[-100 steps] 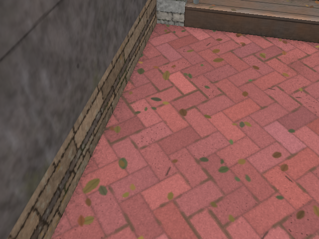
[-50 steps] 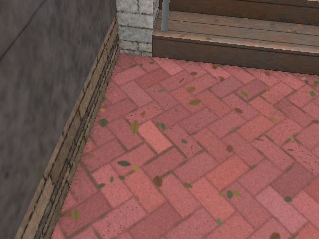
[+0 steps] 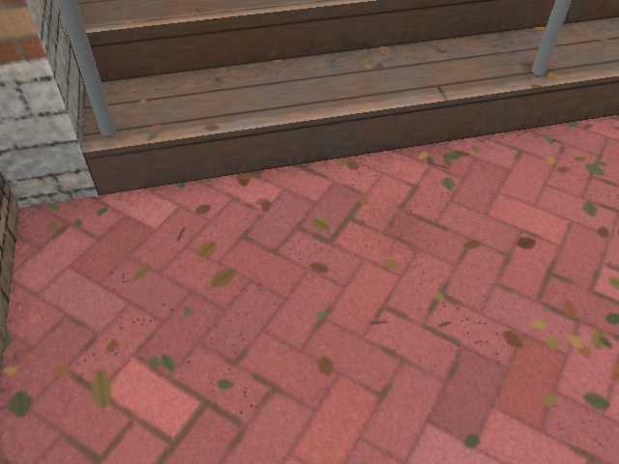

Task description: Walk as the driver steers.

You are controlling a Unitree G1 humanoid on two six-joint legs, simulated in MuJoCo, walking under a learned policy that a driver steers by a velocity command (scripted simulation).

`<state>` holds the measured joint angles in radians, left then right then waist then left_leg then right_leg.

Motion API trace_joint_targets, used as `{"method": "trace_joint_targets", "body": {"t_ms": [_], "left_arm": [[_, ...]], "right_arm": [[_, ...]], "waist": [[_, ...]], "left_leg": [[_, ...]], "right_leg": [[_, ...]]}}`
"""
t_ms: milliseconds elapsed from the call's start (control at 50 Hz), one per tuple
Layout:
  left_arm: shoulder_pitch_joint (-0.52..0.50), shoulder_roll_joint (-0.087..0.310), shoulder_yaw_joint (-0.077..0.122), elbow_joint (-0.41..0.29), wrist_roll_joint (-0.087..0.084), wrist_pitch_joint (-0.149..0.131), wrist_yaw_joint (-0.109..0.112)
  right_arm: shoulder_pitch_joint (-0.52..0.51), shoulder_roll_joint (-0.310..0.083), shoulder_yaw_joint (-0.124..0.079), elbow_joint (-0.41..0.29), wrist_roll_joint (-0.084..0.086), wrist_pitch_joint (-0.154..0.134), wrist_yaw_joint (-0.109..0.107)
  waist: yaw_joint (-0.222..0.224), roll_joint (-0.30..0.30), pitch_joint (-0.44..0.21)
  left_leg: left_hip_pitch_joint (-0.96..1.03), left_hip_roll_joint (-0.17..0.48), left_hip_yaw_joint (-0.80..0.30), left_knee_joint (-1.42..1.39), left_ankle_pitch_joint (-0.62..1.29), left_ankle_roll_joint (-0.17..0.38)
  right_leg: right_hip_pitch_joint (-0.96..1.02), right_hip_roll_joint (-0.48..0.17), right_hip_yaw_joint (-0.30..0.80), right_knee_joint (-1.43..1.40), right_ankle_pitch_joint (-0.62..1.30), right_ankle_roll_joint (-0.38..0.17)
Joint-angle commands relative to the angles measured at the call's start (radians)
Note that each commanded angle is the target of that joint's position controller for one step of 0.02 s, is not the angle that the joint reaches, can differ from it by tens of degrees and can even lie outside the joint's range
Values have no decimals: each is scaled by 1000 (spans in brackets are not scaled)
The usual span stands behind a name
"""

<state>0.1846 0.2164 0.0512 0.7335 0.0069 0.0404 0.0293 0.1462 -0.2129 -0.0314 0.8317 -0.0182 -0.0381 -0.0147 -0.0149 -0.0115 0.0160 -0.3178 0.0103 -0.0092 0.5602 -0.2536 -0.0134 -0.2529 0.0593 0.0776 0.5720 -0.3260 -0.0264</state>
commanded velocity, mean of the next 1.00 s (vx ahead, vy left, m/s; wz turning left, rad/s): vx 0.25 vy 0.00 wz -0.02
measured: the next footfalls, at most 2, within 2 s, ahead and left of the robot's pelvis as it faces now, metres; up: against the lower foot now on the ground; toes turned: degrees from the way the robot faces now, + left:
right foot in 1.08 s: +0.49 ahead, -0.10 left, +0.00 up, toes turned -1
left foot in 1.62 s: +0.79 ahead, +0.15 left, +0.00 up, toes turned +3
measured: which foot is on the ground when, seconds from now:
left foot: down 0.00-1.00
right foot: down 0.00-0.58, up 0.60-1.00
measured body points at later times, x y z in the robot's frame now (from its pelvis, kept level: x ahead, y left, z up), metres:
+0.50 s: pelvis +0.04 +0.01 +0.00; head +0.05 +0.02 +0.45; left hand +0.09 +0.27 -0.13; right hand +0.14 -0.25 -0.12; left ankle +0.04 +0.12 -0.71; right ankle -0.02 -0.11 -0.73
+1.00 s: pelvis +0.24 +0.03 +0.00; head +0.27 +0.04 +0.45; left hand +0.48 +0.24 -0.08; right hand +0.17 -0.22 -0.13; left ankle +0.08 +0.13 -0.73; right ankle +0.44 -0.11 -0.69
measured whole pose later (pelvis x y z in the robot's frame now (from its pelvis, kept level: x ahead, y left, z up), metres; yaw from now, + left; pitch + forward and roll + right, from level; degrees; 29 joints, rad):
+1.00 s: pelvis +0.24 +0.03 +0.00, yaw +1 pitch +2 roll +0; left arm -0.01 0.22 0.05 0.75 -0.03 -0.07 -0.03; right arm 0.45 -0.22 -0.01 1.02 0.01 -0.08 -0.01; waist -0.11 -0.03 0.03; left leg 0.14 -0.03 0.00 0.18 -0.35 0.04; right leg -0.65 -0.06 -0.02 0.59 0.08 -0.03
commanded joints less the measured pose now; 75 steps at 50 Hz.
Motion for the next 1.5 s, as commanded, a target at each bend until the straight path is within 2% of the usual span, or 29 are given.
{"method": "trace_joint_targets", "body": {"t_ms": [20, 280, 320, 380, 440, 480, 540, 560, 580, 600, 620, 660, 740, 860, 960, 1000, 1040, 1060, 1080, 1100, 1120, 1140, 1160, 1180, 1200, 1240, 1280, 1360, 1500], "left_arm": [[-6, 94, 26, -46, -2, -25, 4], [17, 92, 27, 26, -6, -31, 15], [55, 106, 35, 53, -16, -31, 12], [132, 149, 45, 63, -34, -64, 3], [135, 172, 51, 75, -30, -109, -5], [125, 160, 51, 79, -30, -116, -14], [32, 162, 53, 58, -51, -98, -18], [9, 140, 46, 49, -41, -100, -15], [-35, 76, 30, 16, -26, -109, -14], [3, 43, 24, -14, -38, -126, -8], [14, 112, 35, 1, -54, -135, -7], [10, 123, 40, 10, -62, -141, -11], [-40, 90, 44, 9, -39, -130, -11], [-184, 63, 25, -30, -34, -115, -23], [-344, 55, 5, -79, -36, -126, -58], [-354, 80, 8, -89, -36, -130, -71], [-266, 126, 29, -73, -25, -126, -77], [-121, 164, 51, -31, -24, -123, -70], [88, 212, 73, 23, -30, -120, -56], [245, 302, 90, 57, -17, -111, -43], [275, 286, 76, 79, -9, -114, -54], [210, 192, 52, 76, -15, -119, -53], [103, 155, 36, 66, -22, -126, -50], [32, 129, 24, 58, -15, -134, -53], [-2, 113, 19, 60, -5, -143, -60], [-6, 93, 13, 79, 0, -151, -66], [22, 122, 18, 103, -7, -157, -60], [86, 160, 22, 135, -5, -152, -37], [210, 197, 28, 198, -28, -130, -25]], "right_arm": [[-24, -125, -29, -56, 6, -14, -10], [-22, -113, -24, 23, 12, -9, -13], [4, -111, -25, 52, 19, -7, -11], [-63, -91, -21, 33, 53, -40, -9], [-108, -111, -24, 10, 59, -90, 11], [-75, -119, -25, 24, 57, -98, 28], [104, -124, -38, 119, 37, -74, 31], [223, -147, -53, 165, 31, -65, 28], [388, -208, -70, 192, 27, -62, 29], [420, -293, -78, 188, 11, -66, 39], [297, -227, -56, 150, 8, -73, 36], [164, -167, -32, 92, 13, -74, 26], [234, -136, -7, 120, 14, -71, 22], [260, -177, -7, 127, 8, -57, 4], [354, -151, -1, 165, 34, -51, 3], [340, -180, -11, 168, 38, -54, 5], [307, -213, -24, 164, 38, -46, 1], [284, -217, -26, 158, 34, -39, -1], [258, -209, -20, 142, 22, -35, -2], [333, -135, 2, 122, -7, -46, 2], [441, -43, 24, 141, 31, -70, 18], [316, -160, -8, 125, 65, -90, 27], [192, -190, -19, 78, 75, -97, 27], [146, -172, -18, 69, 61, -95, 20], [152, -168, -28, 67, 41, -84, 17], [195, -125, -29, 67, 36, -57, 19], [171, -110, -29, 50, 33, -38, 14], [15, -117, -31, -13, 18, -40, 8], [-203, -109, -15, -98, 35, -55, 40]], "waist": [[-6, 12, -75], [-5, -4, -32], [0, -25, -29], [49, -111, 104], [49, -163, 153], [31, -127, 89], [-66, -92, 11], [-116, -58, -18], [-179, 127, -62], [-138, 389, -83], [-88, 240, -14], [-39, 116, 71], [-33, 105, 69], [-54, 101, 73], [-95, 72, 132], [-78, 96, 129], [-7, 129, 53], [71, 144, -38], [164, 125, -166], [155, -87, -349], [106, -297, -507], [122, -176, -344], [97, -102, -162], [59, 10, -89], [22, 3, -52], [-20, -50, -46], [-30, -51, -9], [9, -36, 33], [84, -32, 64]], "left_leg": [[101, 58, -55, -65, 162, 46], [114, 35, -26, -65, 156, 27], [95, -9, 17, -36, -106, 33], [-107, -48, 49, 107, -257, 56], [-284, 14, -26, 225, -226, 104], [-288, 45, -35, 201, -231, 122], [183, -33, 73, -18, 27, 87], [338, -36, 45, -25, 38, 81], [470, 131, -217, -170, -56, 142], [527, 359, -689, -372, -179, 295], [445, 393, -725, -383, -341, 320], [330, 308, -516, -404, -328, 256], [306, 206, -265, -429, 78, 196], [275, 176, -105, -428, 383, 182], [345, 219, -90, -419, 345, 193], [387, 239, -78, -393, 394, 178], [407, 244, -62, -287, 733, 160], [394, 214, -31, -132, 913, 139], [258, 172, -14, 101, 878, 110], [-33, 58, 14, 460, 388, 78], [-282, -101, -113, 740, -323, 52], [-388, -34, -165, 839, -298, 73], [-435, 23, -107, 819, -196, 89], [-387, 79, -86, 768, -93, 87], [-334, 113, -79, 706, -35, 81], [-259, 144, -83, 646, 1, 73], [-294, 155, -66, 586, 32, 50], [-371, 151, -40, 330, 253, 7], [-352, 90, -12, 8, 341, 26]], "right_leg": [[-8, -70, 55, -82, 227, -26], [27, -75, 66, -103, 274, -26], [24, -64, 69, -134, -4, -51], [31, -191, 308, -318, -439, -161], [150, -328, 494, -369, -204, -247], [236, -324, 418, -330, 2, -225], [-14, -186, 176, -256, 91, -133], [-109, -127, 107, -132, 184, -96], [-235, -29, -10, 220, 181, -38], [-457, 61, -28, 470, -216, -8], [-541, -33, 46, 613, -219, -26], [-559, -121, 5, 614, -12, -41], [-510, -152, -50, 455, 194, -9], [-464, -143, -89, 169, 416, 25], [-453, -124, -104, 11, 425, 7], [-405, -111, -104, -25, 373, -17], [-218, -59, -133, -40, 296, -50], [-36, -23, -157, -39, 277, -77], [252, -67, -110, -17, 319, -118], [622, -299, 190, 23, 320, -203], [774, -477, 685, -224, 18, -341], [639, -430, 658, -308, -102, -281], [451, -397, 487, -332, -49, -235], [283, -361, 363, -362, 78, -217], [180, -319, 265, -384, 170, -211], [91, -277, 176, -434, 216, -209], [42, -271, 114, -466, 263, -221], [34, -241, 27, -480, 328, -207], [216, -281, -8, -422, 321, -170]]}}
